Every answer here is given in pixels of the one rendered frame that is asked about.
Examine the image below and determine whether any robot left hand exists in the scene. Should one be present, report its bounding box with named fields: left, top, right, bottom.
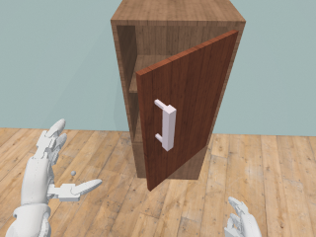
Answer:
left=21, top=118, right=103, bottom=205

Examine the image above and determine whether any cupboard door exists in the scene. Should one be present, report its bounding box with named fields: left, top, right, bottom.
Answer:
left=135, top=30, right=239, bottom=192

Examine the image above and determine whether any robot left forearm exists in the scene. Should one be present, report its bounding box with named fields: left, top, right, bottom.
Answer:
left=5, top=203, right=51, bottom=237

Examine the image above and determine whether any handle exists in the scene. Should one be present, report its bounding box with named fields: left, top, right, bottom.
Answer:
left=154, top=99, right=177, bottom=151

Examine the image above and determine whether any robot right hand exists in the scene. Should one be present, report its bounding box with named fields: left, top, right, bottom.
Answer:
left=224, top=197, right=262, bottom=237

